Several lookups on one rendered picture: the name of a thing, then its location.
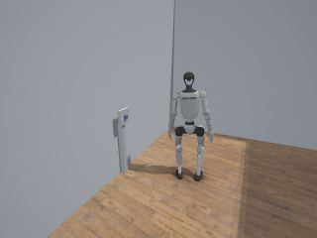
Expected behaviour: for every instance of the robot right foot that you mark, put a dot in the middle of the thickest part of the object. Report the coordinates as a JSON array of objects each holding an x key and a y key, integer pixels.
[{"x": 198, "y": 177}]

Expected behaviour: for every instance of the right robot upper arm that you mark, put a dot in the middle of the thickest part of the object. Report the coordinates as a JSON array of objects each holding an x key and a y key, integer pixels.
[{"x": 204, "y": 102}]

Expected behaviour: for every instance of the left robot upper arm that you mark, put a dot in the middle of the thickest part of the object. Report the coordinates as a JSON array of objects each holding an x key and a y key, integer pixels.
[{"x": 174, "y": 101}]

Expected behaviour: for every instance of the robot right hand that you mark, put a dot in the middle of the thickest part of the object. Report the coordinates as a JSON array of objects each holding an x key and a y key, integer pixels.
[{"x": 211, "y": 135}]

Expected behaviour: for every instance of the robot right shin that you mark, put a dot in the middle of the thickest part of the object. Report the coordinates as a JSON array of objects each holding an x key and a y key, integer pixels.
[{"x": 199, "y": 160}]

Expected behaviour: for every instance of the robot left forearm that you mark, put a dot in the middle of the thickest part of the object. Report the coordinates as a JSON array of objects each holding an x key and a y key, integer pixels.
[{"x": 171, "y": 120}]

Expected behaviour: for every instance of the panel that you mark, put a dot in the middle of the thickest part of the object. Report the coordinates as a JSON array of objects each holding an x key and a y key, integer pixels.
[{"x": 122, "y": 137}]

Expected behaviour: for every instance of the robot right forearm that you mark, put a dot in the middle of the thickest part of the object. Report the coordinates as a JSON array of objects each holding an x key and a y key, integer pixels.
[{"x": 208, "y": 121}]

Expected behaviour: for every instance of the robot left hand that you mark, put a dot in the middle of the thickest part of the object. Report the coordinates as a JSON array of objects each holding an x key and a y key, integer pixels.
[{"x": 169, "y": 132}]

